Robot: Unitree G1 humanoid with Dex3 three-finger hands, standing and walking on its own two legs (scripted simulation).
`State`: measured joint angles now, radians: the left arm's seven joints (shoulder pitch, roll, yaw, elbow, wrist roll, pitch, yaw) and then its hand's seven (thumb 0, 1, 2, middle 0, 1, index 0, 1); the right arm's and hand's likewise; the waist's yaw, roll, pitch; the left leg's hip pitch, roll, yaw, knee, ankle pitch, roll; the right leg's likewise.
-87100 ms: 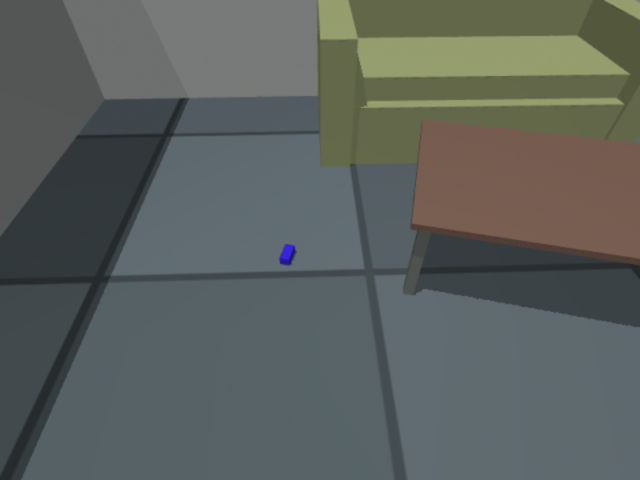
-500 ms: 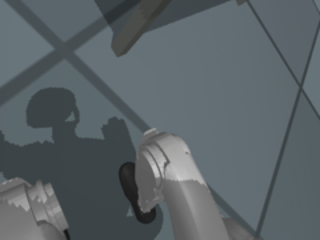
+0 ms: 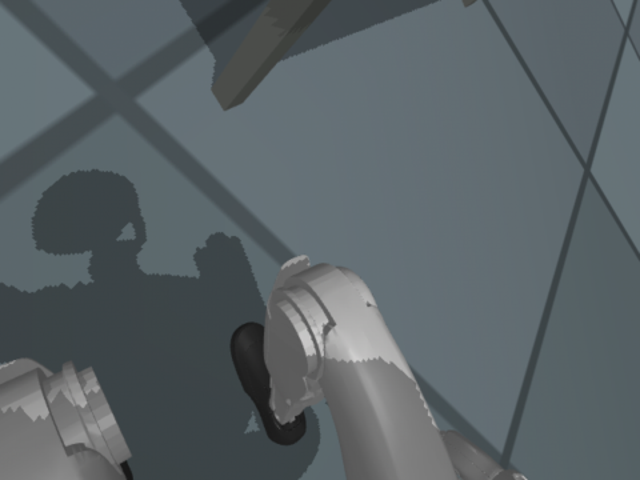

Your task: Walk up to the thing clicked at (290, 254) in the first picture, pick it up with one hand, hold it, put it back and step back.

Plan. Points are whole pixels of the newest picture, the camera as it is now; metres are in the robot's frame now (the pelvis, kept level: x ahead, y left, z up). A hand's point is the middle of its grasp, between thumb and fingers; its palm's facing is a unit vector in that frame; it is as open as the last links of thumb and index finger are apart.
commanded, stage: open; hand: left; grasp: from above
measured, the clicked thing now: out of the picture +0.45 +0.39 -0.29
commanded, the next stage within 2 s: withdraw in 0.80 s
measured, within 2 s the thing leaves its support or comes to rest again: neither
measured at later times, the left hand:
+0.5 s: hand out of the picture +0.44 +0.36 -0.25, palm faces -0.41 -0.21 -0.89, open 13.1 cm
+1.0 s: hand out of the picture +0.45 +0.36 -0.25, palm faces -0.40 -0.22 -0.89, open 14.1 cm
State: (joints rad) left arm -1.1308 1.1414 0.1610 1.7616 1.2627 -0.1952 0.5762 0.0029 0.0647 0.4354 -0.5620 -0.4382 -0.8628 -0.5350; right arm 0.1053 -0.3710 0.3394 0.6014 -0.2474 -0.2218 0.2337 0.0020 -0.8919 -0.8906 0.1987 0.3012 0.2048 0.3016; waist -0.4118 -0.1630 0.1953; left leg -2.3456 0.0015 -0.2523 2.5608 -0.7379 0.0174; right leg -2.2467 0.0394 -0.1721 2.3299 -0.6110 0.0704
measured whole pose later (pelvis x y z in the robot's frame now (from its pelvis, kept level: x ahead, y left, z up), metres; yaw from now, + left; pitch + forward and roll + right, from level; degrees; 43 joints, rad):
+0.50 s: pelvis +0.00 +0.00 +0.00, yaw +0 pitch +28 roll -16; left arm -1.13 1.16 0.14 1.77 1.25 -0.21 0.57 0.00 -0.35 0.86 -0.28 -0.81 -0.26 -0.82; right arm 0.10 -0.37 0.35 0.60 -0.24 -0.22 0.23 0.00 -0.89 -0.89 0.20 0.30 0.21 0.30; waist -0.42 -0.17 0.20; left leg -2.33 0.01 -0.26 2.55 -0.73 0.02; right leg -2.24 0.04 -0.18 2.31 -0.60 0.07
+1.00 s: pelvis +0.00 +0.00 +0.01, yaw +0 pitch +28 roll -16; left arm -1.13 1.16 0.15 1.75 1.24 -0.20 0.56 0.00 -0.52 1.01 -0.10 -0.99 -0.09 -1.00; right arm 0.11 -0.37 0.36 0.60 -0.24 -0.21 0.22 0.00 -0.89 -0.89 0.20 0.30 0.21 0.30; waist -0.42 -0.17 0.21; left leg -2.33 0.00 -0.26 2.54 -0.73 0.02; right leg -2.23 0.04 -0.18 2.31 -0.60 0.07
